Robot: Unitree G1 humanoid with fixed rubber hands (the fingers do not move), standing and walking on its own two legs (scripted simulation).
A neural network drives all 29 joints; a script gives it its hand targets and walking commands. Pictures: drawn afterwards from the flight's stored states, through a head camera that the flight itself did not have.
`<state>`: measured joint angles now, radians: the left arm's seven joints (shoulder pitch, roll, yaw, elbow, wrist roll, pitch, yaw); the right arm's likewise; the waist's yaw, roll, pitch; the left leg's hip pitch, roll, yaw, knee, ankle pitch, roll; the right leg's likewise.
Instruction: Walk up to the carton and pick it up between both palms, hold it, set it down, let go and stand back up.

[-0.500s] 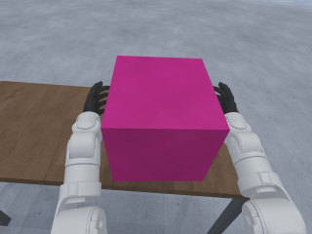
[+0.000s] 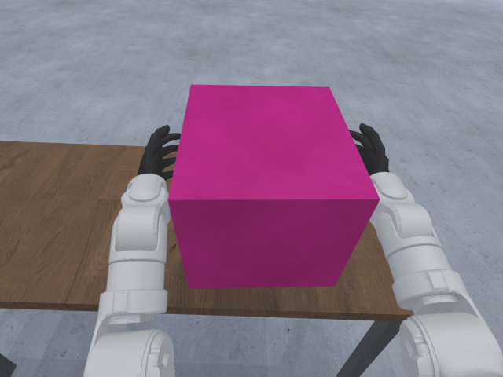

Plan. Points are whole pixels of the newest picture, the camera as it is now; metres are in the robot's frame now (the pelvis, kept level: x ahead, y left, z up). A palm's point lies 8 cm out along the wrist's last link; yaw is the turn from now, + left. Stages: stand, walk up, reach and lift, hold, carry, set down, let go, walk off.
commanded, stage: reach and lift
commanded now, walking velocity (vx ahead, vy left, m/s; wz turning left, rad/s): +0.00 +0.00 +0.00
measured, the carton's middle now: (261, 183) +0.40 -0.01 +0.12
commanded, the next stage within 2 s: hold in 0.28 s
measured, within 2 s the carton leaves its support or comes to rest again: neither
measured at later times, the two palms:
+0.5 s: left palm (139, 170) +0.35 +0.17 +0.20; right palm (371, 161) +0.37 -0.17 +0.20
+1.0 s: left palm (140, 167) +0.35 +0.17 +0.20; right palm (373, 156) +0.37 -0.17 +0.21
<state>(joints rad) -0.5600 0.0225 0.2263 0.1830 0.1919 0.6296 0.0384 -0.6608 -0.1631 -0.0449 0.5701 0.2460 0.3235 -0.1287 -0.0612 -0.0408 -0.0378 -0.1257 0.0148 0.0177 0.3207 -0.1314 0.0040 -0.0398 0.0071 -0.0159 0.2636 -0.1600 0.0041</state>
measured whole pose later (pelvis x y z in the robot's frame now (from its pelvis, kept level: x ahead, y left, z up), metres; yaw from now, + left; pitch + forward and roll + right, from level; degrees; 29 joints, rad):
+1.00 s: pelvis +0.00 +0.00 +0.00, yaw +1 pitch -5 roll -1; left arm -0.59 0.03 0.27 0.11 0.23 0.76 -0.01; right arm -0.74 -0.16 -0.05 0.55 0.26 0.43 -0.14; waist -0.06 -0.04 -0.06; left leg -0.11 0.01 0.00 0.31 -0.12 0.00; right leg -0.02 0.01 -0.02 0.26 -0.16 0.00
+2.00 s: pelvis +0.00 +0.00 +0.00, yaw +0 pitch -5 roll -1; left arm -0.58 0.02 0.27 0.09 0.23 0.76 -0.01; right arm -0.73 -0.16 -0.05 0.54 0.26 0.44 -0.14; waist -0.06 -0.04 -0.06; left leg -0.10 0.01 -0.01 0.31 -0.13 0.00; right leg -0.02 0.01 -0.02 0.26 -0.16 0.00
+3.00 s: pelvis +0.00 +0.00 +0.00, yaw -1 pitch -5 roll -1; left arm -0.60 0.01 0.27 0.12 0.23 0.76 0.01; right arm -0.76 -0.18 -0.03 0.59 0.28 0.43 -0.14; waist -0.06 -0.04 -0.07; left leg -0.10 0.01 0.00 0.31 -0.13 0.00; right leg -0.02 0.02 0.00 0.26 -0.15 0.00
